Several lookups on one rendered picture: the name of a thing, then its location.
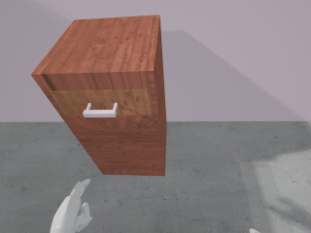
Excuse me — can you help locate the drawer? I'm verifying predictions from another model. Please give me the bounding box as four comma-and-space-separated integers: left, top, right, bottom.
50, 88, 154, 116

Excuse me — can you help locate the handle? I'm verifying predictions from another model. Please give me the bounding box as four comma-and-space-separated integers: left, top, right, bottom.
83, 103, 118, 117

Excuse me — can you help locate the cabinet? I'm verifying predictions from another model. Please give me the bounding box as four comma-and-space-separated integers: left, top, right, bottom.
31, 15, 167, 177

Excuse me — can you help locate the left robot hand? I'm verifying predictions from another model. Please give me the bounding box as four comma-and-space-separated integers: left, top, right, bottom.
50, 179, 92, 233

